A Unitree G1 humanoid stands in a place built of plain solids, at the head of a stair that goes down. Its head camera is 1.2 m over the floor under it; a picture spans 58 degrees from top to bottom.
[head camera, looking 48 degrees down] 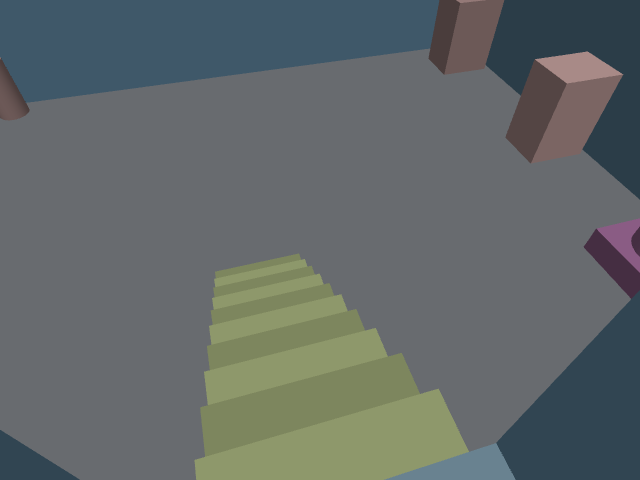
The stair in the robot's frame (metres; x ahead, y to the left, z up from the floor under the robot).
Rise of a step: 0.20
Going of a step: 0.24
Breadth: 0.80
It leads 16 degrees to the left of straight ahead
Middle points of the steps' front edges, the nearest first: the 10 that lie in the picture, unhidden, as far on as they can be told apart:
0.49 -0.01 -0.20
0.72 0.06 -0.40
0.95 0.12 -0.59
1.18 0.19 -0.79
1.41 0.25 -0.98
1.64 0.32 -1.18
1.87 0.39 -1.37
2.10 0.45 -1.57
2.33 0.52 -1.76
2.56 0.58 -1.96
